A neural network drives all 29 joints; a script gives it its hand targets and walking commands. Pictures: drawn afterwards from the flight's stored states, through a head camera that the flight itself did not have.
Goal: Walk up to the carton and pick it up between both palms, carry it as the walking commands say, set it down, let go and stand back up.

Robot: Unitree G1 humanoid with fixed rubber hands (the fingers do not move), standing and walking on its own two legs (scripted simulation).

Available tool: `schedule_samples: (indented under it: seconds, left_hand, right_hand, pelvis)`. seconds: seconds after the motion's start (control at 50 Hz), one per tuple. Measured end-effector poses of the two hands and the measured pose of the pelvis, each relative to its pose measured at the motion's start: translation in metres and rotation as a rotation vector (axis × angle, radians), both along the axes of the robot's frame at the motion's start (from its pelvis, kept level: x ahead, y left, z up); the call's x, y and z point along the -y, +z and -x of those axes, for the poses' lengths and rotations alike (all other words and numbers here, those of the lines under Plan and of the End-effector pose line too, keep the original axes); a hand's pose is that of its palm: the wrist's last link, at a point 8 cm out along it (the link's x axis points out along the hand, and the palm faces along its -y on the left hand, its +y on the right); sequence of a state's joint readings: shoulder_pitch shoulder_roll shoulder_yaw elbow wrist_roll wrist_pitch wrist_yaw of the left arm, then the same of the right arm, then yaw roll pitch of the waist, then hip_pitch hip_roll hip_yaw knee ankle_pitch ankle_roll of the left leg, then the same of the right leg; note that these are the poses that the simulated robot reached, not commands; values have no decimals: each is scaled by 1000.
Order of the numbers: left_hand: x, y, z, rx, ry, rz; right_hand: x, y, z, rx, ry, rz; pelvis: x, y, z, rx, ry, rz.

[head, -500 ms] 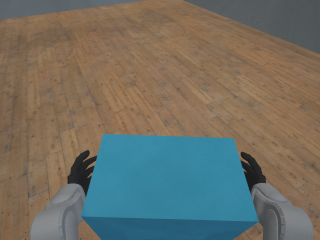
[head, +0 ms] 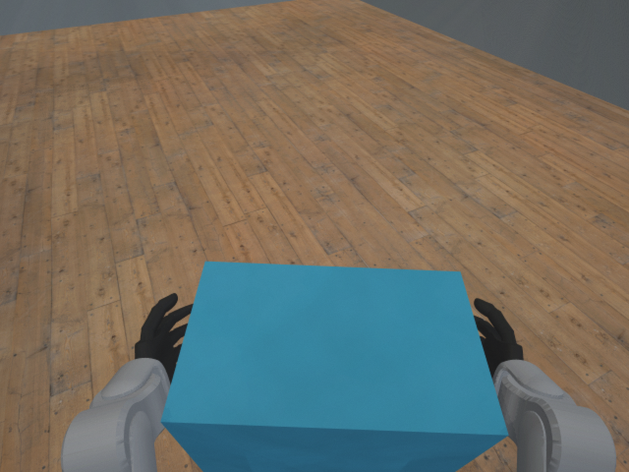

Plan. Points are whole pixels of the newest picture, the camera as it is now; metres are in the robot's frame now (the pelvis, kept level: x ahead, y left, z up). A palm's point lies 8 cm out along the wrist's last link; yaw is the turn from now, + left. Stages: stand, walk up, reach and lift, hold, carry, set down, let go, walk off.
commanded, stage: carry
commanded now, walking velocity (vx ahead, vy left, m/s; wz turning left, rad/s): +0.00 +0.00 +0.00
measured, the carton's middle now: (325, 391) +0.24 +0.00 +0.01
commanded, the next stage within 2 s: hold in 0.56 s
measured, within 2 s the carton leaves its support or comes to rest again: neither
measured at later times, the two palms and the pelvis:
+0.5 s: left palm (168, 355) +0.25 +0.18 +0.09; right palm (504, 359) +0.24 -0.19 +0.08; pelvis +0.01 -0.01 +0.00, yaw +0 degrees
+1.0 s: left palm (157, 351) +0.27 +0.21 +0.06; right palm (464, 360) +0.26 -0.17 +0.05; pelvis -0.02 +0.02 +0.01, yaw -3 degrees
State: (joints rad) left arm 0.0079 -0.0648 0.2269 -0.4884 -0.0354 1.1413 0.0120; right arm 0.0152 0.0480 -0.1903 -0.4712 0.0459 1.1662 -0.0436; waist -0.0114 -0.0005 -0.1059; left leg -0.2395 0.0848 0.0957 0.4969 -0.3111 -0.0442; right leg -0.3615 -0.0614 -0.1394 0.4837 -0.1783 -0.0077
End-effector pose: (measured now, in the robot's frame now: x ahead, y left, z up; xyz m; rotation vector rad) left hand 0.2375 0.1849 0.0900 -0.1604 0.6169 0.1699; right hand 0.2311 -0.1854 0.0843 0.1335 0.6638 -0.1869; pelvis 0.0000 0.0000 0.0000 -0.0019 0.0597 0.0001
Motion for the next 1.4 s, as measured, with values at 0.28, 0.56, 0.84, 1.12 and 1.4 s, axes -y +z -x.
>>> schedule_samples:
  seconds: [0.28,0.56,0.84,1.12,1.4]
  left_hand:
    - [6,1,-9,2,0,-1]
    - [10,2,-12,5,1,-4]
    - [-13,-42,-31,-24,-156,-182]
    - [-11,-46,-35,-41,-121,-107]
    - [-7,-74,-56,-74,-118,-110]
  right_hand:
    - [6,-1,-8,1,1,-1]
    - [10,0,-12,4,3,-1]
    - [-12,-51,-24,-11,131,180]
    - [-9,-46,-25,-23,77,88]
    - [-5,-78,-52,-56,101,71]
  pelvis:
    - [5,1,-8,-1,0,-1]
    - [9,1,-10,-3,0,-2]
    - [-5,10,8,102,-57,12]
    - [-22,9,18,189,-30,5]
    - [-16,8,9,87,-20,6]
